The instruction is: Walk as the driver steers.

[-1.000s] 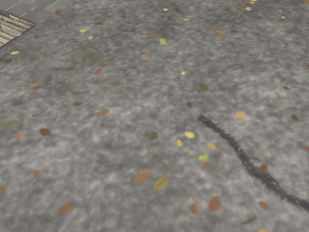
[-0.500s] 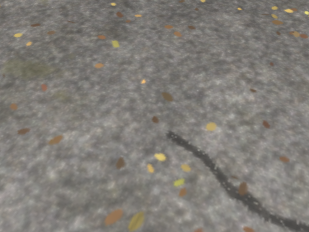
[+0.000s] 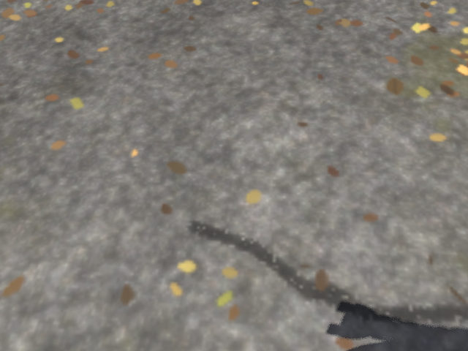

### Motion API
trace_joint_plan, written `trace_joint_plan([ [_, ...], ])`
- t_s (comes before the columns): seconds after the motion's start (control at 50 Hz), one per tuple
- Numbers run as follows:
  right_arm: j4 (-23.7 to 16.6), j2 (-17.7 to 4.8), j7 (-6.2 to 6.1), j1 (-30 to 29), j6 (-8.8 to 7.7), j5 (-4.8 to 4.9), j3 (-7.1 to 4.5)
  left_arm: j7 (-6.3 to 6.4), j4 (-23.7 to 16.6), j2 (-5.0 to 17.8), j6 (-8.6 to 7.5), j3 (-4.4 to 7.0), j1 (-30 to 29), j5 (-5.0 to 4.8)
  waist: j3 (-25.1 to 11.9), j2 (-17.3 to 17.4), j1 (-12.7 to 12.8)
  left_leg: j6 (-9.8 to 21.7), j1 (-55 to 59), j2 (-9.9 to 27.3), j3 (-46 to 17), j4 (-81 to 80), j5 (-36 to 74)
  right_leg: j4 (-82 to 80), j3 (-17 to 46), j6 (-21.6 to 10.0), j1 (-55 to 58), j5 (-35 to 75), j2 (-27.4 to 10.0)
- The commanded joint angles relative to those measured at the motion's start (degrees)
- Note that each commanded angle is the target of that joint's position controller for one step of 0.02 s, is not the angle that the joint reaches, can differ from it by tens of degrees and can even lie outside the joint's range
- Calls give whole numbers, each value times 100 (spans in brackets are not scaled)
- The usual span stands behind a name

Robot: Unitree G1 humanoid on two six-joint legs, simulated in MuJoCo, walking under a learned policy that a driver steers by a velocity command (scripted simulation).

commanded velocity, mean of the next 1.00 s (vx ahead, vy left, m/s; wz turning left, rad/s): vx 0.02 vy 0.00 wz -0.39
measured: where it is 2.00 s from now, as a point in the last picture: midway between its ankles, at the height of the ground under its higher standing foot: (343, 339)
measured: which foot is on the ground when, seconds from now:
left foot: up 0.00-0.16, down 0.18-0.60, up 0.62-0.92, down 0.94-1.00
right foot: down 0.00-0.18, up 0.20-0.58, down 0.60-1.00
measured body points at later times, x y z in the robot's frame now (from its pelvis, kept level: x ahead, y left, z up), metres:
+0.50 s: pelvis +0.00 +0.03 +0.00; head +0.04 +0.03 +0.45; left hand +0.24 +0.26 -0.10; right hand +0.04 -0.27 -0.10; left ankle +0.03 +0.16 -0.74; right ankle -0.04 -0.10 -0.70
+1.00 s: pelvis -0.01 +0.00 -0.01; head +0.00 +0.00 +0.44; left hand +0.24 +0.16 -0.11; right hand -0.03 -0.30 -0.13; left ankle +0.03 +0.13 -0.74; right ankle -0.05 -0.10 -0.74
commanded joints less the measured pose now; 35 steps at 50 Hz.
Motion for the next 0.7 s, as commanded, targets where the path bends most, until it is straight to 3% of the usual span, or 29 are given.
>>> trace_joint_plan([
  [0.02,-261,-393,5,143,-36,15,-80,70,-443,1048,-22,316,-116,1,-1206,-893,-34,-53,284,-90,-54,-618,230,-521,1530,-1067,956,1404,-1308],
  [0.1,-276,-484,90,201,-101,42,-116,25,-478,1005,33,301,-207,-2,-1070,-1086,8,69,640,-193,-86,-1373,225,-474,2048,-957,813,762,-1226],
  [0.16,-145,-508,162,686,-188,23,-171,47,-529,926,97,264,-396,-90,-1048,-1035,-276,305,1500,-170,49,-2925,1139,-106,2137,-614,557,537,-922],
  [0.18,-114,-815,141,886,-184,-49,-257,60,-535,742,103,212,-248,-80,-1096,-578,-240,566,2097,534,-482,-3298,1391,411,1834,-304,32,-283,-596],
  [0.2,-168,-1341,90,743,-122,-140,-357,46,-605,454,80,145,56,-47,-937,1027,107,1263,2475,1795,-1848,-3526,2204,1631,682,84,-1099,-2110,371],
  [0.22,-253,-1186,102,657,-144,-303,-320,48,-644,899,13,281,-19,5,-788,1392,-53,2036,1924,2474,-2645,-3740,2467,2983,397,356,-1476,-2830,323],
  [0.24,-411,-881,65,299,-172,-280,-223,34,-517,1200,11,396,78,-27,-669,890,62,1989,1755,2242,-2166,-3685,2397,3708,546,427,-1398,-2434,97],
  [0.28,-492,-563,-3,-74,-165,-90,-137,47,-282,1035,116,406,299,-26,-493,672,157,1530,1831,1569,-1138,-3537,2161,4260,379,611,-1529,-1764,24],
  [0.3,-479,-531,-36,-23,-153,-44,-110,35,-283,888,154,364,298,-32,-434,680,95,1540,1914,1499,-902,-3513,2377,4438,320,700,-1635,-1589,-13],
  [0.36,-414,-618,-112,421,-64,-88,-127,-11,-520,616,146,244,-148,-121,-455,794,-222,1655,2442,1418,-421,-3537,2700,3799,-76,862,-1806,-1324,-185],
  [0.4,-390,-767,-117,625,-20,-94,-181,-42,-649,532,138,187,-343,-97,-606,857,-382,1733,2817,1575,-336,-3478,2954,3209,-178,920,-1696,-1397,-352],
  [0.46,-425,-1002,-35,553,21,-46,-266,-111,-744,417,143,102,-380,-49,-730,924,-415,1736,2574,1676,-44,-3419,3260,2306,-464,840,-893,-1559,-471],
  [0.5,-399,-1077,41,558,22,15,-287,-126,-724,473,162,114,-269,-48,-764,970,-377,1731,2434,1714,12,-3319,3457,1776,-640,739,-422,-1557,-361],
  [0.56,-337,-1053,99,403,5,174,-255,-153,-535,462,182,141,175,-36,-788,871,-71,1480,2237,1648,127,-2851,3342,123,-786,398,498,-527,-203],
  [0.58,-222,-863,112,595,-19,199,-186,-136,-457,553,180,171,330,-23,-823,653,-5,1171,1883,1495,297,-2552,2958,-589,-691,216,1171,190,-181],
  [0.6,-160,-510,146,872,-61,13,-63,-80,-461,858,175,238,461,-25,-1133,-244,-94,647,1154,1110,728,-1735,1725,-629,221,9,2192,1782,-873],
  [0.62,-355,-158,185,858,-110,-233,85,-22,-667,1272,151,250,228,100,-1156,-1745,-256,87,-89,429,1034,-595,-1066,-438,1792,-920,2462,3400,-2266],
  [0.64,-381,-589,105,426,-73,-103,-56,-79,-598,898,23,157,376,226,-1306,-1169,198,-29,-4,434,388,315,-1563,-490,1813,-1607,1785,3088,-2514],
  [0.66,-368,-722,83,410,-29,24,-113,-109,-494,765,-82,95,165,226,-1052,-1027,61,-25,-50,485,247,673,-1341,-567,1375,-1480,1560,2642,-2168],
  [0.68,-272,-705,56,505,5,41,-134,-114,-424,737,-142,92,-86,174,-883,-1007,-42,-7,-126,498,200,694,-1027,-611,1048,-1186,1463,2145,-1823],
  [0.7,-182,-743,15,560,39,-3,-162,-105,-403,700,-173,72,-267,125,-770,-968,-74,-27,-175,506,158,677,-719,-627,908,-1019,1418,2051,-1692],
])
Next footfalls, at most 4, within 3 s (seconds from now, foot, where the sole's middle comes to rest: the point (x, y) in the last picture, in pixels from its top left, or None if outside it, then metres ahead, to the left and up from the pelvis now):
0.18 left None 0.07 0.15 -0.78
0.60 right None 0.02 -0.15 -0.78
0.94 left None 0.07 0.12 -0.78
1.66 left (289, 341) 0.44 -0.07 -0.78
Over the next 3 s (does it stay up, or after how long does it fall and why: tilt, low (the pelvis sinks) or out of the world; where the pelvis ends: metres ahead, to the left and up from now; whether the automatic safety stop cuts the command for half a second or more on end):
stays up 0.93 -0.31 0.00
